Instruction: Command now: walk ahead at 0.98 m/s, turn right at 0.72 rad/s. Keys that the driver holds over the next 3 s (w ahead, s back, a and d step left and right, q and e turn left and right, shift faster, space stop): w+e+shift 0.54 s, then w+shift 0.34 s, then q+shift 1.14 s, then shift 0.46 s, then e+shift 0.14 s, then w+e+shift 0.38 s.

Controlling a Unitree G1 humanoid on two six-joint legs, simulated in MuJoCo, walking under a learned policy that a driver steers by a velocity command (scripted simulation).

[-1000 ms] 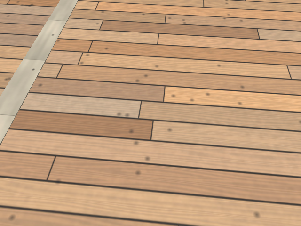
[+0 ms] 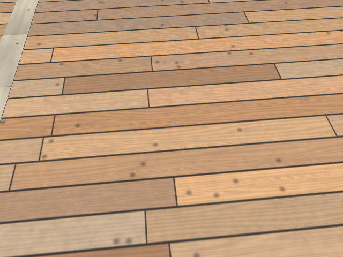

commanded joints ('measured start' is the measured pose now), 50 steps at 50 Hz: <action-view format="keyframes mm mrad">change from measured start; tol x64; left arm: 1 -42 41 -5 -62 2 -9 -6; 50 389 299 52 -141 44 -30 53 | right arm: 1 -4 -169 -17 -56 3 -11 -44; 21 -626 -135 30 -494 -14 53 23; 50 117 -214 -25 -184 54 51 -18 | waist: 1 71 78 60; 50 184 -68 -613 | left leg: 1 -139 268 33 69 1342 -111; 5 -275 321 -12 919 1478 -91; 7 -951 50 -148 1617 -146 -91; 25 -246 87 -253 354 260 -72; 28 263 607 -1196 117 -391 68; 42 -403 312 -175 -159 497 47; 47 -226 303 -140 446 1269 1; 50 -775 77 -340 1353 -204 -21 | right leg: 1 267 99 -122 -140 28 -33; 8 1228 -221 853 -438 -444 -430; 25 677 48 492 -173 349 -14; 27 234 173 357 445 -576 7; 38 -2 1 236 235 -265 61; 50 1316 -484 697 -239 583 -152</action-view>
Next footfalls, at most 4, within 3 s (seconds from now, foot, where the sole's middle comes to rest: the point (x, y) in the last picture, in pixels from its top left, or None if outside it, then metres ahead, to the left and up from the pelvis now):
0.12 right None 0.29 -0.01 -0.76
0.52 left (157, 196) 0.73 0.06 -0.76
0.96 right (248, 156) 0.92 -0.36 -0.76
1.42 left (229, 112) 1.19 -0.32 -0.76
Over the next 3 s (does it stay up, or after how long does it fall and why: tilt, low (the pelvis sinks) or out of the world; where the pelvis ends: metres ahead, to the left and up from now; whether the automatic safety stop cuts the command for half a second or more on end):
stays up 1.13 -0.35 0.01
